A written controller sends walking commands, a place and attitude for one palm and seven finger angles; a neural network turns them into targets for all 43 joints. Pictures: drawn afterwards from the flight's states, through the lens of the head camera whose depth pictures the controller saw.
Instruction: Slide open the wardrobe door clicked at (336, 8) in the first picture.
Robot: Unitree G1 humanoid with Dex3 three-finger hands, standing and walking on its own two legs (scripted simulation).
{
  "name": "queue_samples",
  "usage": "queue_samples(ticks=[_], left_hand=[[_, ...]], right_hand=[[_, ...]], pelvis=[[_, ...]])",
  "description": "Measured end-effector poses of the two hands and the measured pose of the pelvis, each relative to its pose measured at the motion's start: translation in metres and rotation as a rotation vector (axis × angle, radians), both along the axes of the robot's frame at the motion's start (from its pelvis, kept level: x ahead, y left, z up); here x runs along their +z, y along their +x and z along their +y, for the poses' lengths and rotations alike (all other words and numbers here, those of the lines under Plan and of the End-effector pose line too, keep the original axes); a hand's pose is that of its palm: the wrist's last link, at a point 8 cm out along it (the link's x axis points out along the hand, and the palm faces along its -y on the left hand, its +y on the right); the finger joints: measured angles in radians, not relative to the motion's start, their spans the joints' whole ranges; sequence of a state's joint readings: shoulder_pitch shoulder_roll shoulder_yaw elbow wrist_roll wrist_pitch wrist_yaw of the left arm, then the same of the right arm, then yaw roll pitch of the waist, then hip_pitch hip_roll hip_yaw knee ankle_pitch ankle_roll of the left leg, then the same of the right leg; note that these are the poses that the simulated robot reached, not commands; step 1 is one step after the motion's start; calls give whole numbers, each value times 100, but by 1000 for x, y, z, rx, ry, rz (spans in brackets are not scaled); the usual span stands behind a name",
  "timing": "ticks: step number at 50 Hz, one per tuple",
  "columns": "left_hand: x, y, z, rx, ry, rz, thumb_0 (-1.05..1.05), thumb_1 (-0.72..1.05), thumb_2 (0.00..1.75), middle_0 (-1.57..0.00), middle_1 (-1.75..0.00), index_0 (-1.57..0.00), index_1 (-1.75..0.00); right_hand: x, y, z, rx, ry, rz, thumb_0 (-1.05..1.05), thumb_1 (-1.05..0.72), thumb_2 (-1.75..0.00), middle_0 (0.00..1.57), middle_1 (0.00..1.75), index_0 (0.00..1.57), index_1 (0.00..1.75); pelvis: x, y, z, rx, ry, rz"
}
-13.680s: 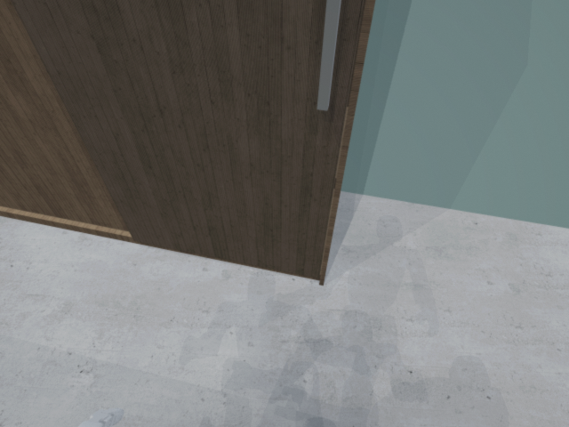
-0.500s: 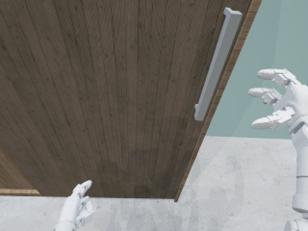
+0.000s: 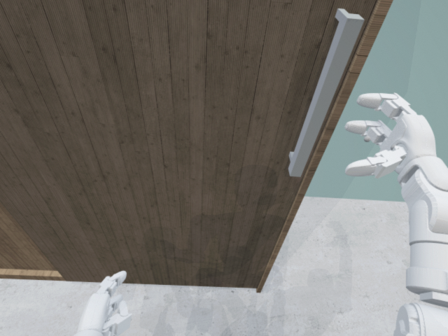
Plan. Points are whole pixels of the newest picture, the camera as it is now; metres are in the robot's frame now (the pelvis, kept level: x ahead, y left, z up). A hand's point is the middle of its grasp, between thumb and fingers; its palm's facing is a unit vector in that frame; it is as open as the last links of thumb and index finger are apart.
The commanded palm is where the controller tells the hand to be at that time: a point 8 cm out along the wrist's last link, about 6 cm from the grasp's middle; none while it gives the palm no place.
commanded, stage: move the hooked fingers beside the handle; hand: right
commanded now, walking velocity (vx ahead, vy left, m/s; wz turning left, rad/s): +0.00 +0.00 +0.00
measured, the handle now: (314, 105) +0.47 -0.13 +0.22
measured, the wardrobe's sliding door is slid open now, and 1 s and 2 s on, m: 0.00 0.00 0.00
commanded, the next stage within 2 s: none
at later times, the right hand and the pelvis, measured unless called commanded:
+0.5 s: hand (357, 130) +0.41 -0.19 +0.21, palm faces +0.01 +1.00 -0.03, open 13.9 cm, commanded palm +0.37 -0.24 +0.22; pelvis +0.00 +0.00 +0.00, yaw +1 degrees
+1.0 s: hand (356, 138) +0.38 -0.18 +0.22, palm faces +0.00 +1.00 -0.02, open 14.0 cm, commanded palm +0.36 -0.23 +0.22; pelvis -0.01 +0.00 +0.00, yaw +0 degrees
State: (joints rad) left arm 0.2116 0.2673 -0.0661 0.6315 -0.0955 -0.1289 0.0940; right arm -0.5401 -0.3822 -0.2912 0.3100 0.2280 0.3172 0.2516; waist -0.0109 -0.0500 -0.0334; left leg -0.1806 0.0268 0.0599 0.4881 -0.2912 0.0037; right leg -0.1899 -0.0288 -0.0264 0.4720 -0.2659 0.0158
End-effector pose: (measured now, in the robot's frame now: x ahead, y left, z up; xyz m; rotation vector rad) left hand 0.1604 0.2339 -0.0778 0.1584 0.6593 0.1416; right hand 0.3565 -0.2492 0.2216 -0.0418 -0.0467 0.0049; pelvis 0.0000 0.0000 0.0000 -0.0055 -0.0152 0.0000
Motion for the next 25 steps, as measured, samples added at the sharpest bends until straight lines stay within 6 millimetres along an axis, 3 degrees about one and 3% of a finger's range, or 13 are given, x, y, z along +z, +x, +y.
queue_samples(ticks=[16, 25], left_hand=[[-7, -22, 5, 40, 14, 75, 2, 91, 90, -20, -30, -20, -30], [-10, -36, 10, 75, 10, 109, 2, 91, 90, -20, -30, -20, -30]], right_hand=[[-2, 28, 16, 3, 26, 20, -1, 50, -30, 30, 120, 30, 120], [-6, 29, 5, -18, 15, 37, -1, 50, -30, 30, 120, 30, 120]], pelvis=[[1, -2, -1, 7, 2, 12], [2, 1, -3, 18, 2, 15]])
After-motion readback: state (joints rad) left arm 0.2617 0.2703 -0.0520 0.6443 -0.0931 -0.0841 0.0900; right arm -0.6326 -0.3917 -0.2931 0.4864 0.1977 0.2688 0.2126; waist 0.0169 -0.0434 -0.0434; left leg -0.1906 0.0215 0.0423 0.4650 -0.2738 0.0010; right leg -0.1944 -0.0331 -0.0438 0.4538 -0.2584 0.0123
